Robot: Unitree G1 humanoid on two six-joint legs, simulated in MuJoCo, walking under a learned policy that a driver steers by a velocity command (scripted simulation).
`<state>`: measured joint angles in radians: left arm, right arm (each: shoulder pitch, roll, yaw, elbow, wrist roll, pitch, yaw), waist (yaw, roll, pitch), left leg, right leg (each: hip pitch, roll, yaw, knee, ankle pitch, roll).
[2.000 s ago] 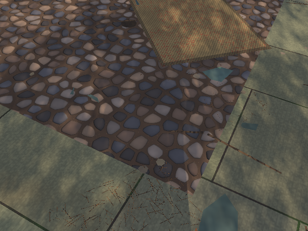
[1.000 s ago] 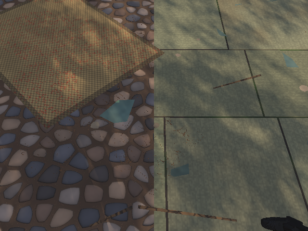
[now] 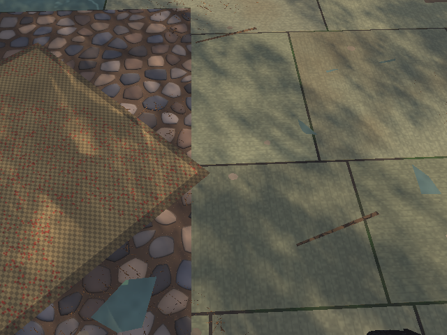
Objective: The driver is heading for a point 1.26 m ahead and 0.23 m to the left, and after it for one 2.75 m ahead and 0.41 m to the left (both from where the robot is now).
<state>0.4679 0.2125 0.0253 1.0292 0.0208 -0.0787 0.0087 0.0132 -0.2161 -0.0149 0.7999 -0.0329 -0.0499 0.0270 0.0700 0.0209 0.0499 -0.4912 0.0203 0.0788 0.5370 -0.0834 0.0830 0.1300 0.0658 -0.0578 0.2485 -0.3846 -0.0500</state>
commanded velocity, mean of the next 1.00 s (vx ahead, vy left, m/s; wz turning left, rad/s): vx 0.10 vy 0.00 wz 0.00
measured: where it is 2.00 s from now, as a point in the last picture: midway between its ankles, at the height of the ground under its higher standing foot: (229, 278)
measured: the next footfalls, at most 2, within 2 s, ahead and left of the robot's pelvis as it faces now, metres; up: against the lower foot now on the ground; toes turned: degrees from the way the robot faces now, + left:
left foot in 0.02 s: +0.18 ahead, +0.09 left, +0.00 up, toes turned +4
right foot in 0.44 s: +0.18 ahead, -0.11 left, +0.00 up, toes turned -1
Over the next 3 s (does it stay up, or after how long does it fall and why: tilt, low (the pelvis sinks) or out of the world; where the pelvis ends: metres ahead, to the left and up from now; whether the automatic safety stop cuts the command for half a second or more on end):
stays up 1.06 0.11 0.01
